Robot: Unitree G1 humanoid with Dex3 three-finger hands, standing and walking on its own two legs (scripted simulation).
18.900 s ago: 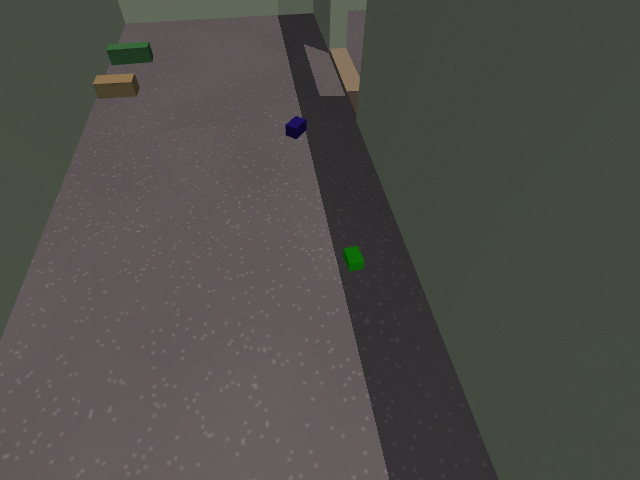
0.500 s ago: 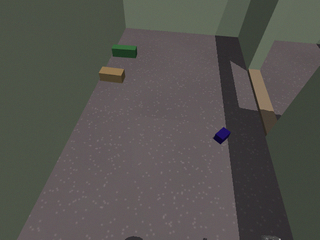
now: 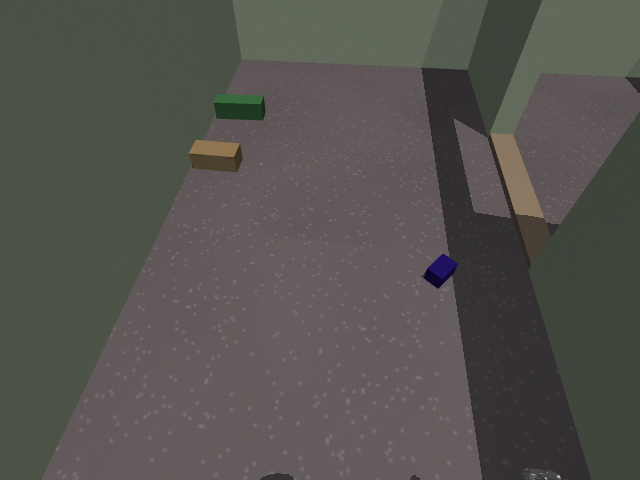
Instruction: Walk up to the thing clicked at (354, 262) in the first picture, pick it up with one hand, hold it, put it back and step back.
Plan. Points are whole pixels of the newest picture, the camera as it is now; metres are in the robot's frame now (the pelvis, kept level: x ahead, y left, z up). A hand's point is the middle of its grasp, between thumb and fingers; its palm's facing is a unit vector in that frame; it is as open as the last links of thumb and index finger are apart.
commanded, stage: stand
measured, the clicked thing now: out of the picture -0.01 -0.47 -0.75
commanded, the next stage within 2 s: walk up in 1.96 s
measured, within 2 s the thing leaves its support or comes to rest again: neither
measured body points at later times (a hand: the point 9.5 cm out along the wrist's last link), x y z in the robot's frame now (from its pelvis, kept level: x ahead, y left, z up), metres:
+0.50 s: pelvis -0.01 +0.01 +0.00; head +0.00 +0.01 +0.45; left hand +0.06 +0.31 -0.13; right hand +0.08 -0.29 -0.13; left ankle +0.02 +0.15 -0.74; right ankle -0.06 -0.12 -0.74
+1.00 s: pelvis -0.01 +0.01 +0.00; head +0.01 +0.01 +0.45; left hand +0.05 +0.31 -0.14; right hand +0.07 -0.30 -0.13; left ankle +0.02 +0.15 -0.74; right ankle -0.06 -0.12 -0.74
